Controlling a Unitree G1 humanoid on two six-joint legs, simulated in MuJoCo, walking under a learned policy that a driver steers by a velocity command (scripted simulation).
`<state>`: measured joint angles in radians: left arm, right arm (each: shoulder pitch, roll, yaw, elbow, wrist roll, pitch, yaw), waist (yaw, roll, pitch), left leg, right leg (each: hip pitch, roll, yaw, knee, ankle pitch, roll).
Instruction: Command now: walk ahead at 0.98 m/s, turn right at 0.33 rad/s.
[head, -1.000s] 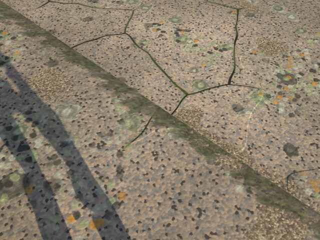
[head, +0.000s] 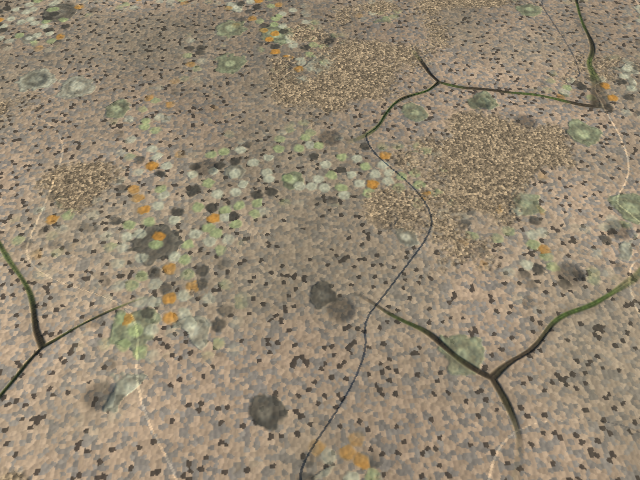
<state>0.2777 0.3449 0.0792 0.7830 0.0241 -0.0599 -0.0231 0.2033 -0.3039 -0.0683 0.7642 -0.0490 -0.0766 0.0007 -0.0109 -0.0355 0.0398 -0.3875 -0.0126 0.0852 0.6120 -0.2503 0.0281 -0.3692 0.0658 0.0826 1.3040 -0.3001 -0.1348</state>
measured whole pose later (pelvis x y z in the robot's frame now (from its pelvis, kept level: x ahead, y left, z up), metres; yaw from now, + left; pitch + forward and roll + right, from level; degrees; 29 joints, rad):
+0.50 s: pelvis +0.48 -0.07 -0.18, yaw +15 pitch +2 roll +2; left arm 0.03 0.27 0.03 0.75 0.06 -0.11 -0.04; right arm 0.53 -0.31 -0.09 0.98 0.02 -0.04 -0.05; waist -0.16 0.01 0.04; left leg -0.19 0.02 -0.21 1.72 -0.73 0.08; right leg -0.36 -0.10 0.02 0.55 -0.23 0.06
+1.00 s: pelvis +0.85 +0.10 -0.19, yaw +44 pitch -1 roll +0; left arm 0.13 0.22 0.00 0.71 0.07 -0.06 -0.01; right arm 0.34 -0.30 -0.05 0.83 -0.01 -0.02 0.00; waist 0.00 -0.01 0.04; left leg -0.19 -0.20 0.00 0.54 -0.33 0.21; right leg -0.60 -0.14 0.08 1.24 -0.35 0.06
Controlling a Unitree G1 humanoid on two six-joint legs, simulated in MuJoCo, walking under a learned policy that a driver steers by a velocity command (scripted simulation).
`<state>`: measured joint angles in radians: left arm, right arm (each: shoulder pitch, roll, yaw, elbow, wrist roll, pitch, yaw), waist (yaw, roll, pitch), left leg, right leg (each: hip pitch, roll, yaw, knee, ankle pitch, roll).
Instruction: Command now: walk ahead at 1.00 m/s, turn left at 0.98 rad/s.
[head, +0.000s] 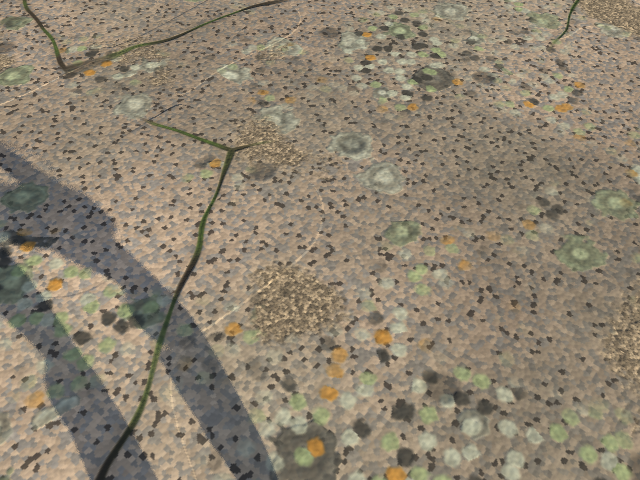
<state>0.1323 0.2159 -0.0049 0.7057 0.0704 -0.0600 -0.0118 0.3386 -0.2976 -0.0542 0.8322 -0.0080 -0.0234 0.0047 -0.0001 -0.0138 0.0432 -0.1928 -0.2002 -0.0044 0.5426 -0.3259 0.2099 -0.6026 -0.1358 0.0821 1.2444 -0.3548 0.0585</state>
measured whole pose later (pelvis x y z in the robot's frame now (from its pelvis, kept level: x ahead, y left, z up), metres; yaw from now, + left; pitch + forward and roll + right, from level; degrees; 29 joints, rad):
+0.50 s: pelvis +0.38 -0.04 +0.02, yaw +14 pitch +1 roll -1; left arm 0.39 0.31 0.05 0.82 -0.02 -0.08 0.00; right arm -0.04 -0.31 -0.01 0.62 0.00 -0.09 0.01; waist 0.11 0.02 0.09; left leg -0.59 -0.01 -0.07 0.82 -0.28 -0.02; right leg -0.20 0.05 0.05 0.35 -0.17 -0.02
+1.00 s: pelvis +0.49 +0.00 +0.01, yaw -12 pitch +1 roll +2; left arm 0.17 0.33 0.08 0.59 -0.02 0.08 -0.01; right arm 0.10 -0.31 -0.08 0.73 0.00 0.00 -0.02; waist -0.01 -0.01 0.06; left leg -0.29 0.10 0.22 0.46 -0.17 -0.01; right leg -0.46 -0.09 -0.04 0.80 -0.30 0.04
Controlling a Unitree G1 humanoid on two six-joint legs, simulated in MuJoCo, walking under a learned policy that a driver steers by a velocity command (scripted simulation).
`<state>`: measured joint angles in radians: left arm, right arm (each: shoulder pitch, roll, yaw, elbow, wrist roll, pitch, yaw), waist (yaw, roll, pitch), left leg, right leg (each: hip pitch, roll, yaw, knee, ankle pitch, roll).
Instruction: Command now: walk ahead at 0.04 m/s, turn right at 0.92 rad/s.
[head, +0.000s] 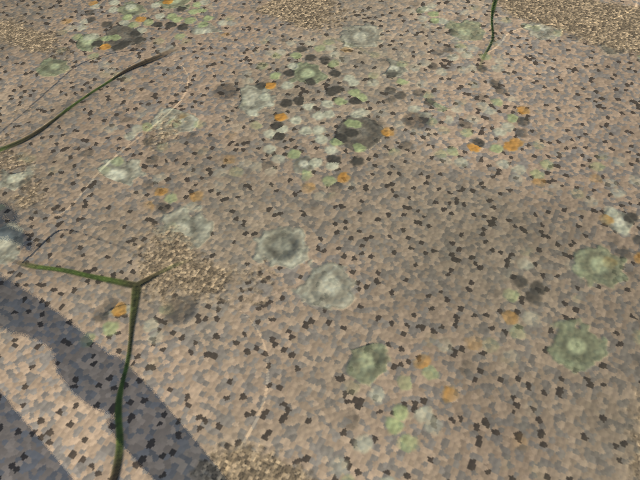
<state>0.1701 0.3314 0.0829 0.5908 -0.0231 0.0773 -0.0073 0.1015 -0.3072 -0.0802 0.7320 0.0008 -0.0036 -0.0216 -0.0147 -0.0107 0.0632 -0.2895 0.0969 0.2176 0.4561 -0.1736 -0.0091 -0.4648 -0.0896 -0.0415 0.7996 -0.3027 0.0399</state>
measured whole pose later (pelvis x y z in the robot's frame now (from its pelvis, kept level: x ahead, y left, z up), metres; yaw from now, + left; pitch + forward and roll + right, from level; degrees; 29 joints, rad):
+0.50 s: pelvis +0.04 -0.01 -0.01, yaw -27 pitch +2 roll +1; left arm 0.13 0.35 0.09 0.53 -0.02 0.06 0.03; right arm 0.09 -0.29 -0.08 0.73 0.00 -0.03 0.00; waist 0.00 -0.04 0.03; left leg -0.34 -0.08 -0.10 0.51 -0.19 -0.01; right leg -0.38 0.15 0.29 0.62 -0.27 -0.02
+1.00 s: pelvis +0.02 -0.02 +0.01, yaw -11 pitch +2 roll +0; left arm 0.16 0.26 0.07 0.66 0.02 0.00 0.04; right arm 0.20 -0.36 -0.12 0.67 0.03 0.06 0.00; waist -0.01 0.03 0.05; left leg -0.57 0.01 -0.04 1.08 -0.37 -0.10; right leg -0.16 0.00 -0.05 0.41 -0.29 -0.02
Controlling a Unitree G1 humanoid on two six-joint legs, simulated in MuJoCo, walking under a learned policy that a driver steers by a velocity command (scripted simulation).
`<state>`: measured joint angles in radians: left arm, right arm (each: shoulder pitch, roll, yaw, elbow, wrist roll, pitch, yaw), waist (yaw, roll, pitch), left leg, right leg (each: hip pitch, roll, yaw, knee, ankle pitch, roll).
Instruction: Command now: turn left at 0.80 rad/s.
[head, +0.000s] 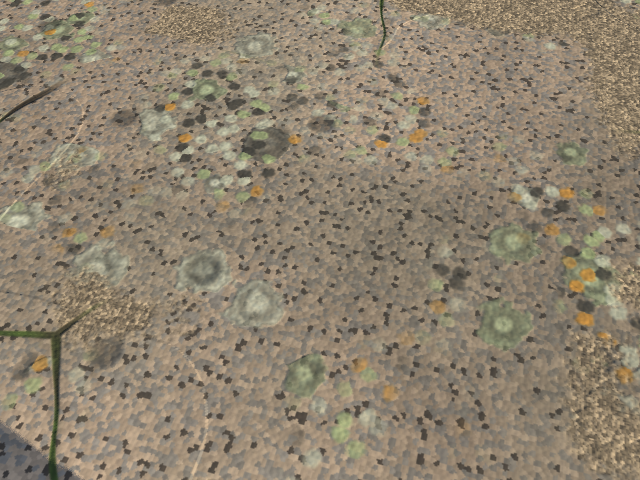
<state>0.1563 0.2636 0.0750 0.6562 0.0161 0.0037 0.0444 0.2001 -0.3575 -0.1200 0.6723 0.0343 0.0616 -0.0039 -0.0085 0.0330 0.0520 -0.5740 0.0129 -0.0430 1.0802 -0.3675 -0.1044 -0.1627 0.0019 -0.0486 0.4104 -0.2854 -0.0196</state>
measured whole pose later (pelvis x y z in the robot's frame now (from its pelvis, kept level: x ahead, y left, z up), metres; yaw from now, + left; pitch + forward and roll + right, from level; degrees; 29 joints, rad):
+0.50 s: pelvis +0.02 +0.05 +0.00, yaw +27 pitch +3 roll -2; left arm 0.08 0.32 0.08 0.66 0.01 -0.01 0.02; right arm 0.17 -0.34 -0.09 0.58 0.02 0.05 -0.03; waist -0.01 -0.02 0.07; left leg -0.34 -0.09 -0.19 0.49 -0.19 0.05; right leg -0.55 0.04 0.14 0.87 -0.31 0.09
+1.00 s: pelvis +0.10 +0.05 +0.00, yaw +19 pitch +2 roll +1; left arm 0.22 0.32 0.08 0.60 -0.02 0.02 0.01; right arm 0.26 -0.30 -0.08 0.71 -0.01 -0.03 -0.03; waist -0.03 -0.02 0.01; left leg -0.15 -0.02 0.02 0.43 -0.32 0.01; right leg -0.51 0.02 0.05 0.96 -0.47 0.05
